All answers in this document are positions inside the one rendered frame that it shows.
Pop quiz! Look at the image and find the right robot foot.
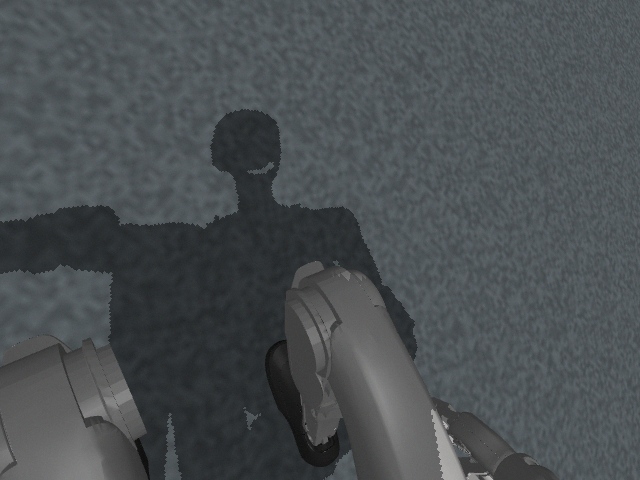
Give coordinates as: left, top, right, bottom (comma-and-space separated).
265, 340, 339, 467

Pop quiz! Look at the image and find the right robot hand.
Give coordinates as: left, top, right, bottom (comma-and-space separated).
432, 397, 516, 480

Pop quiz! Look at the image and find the left robot foot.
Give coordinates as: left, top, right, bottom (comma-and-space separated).
134, 438, 150, 480

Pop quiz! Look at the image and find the right robot arm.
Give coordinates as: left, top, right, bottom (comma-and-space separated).
493, 453, 559, 480

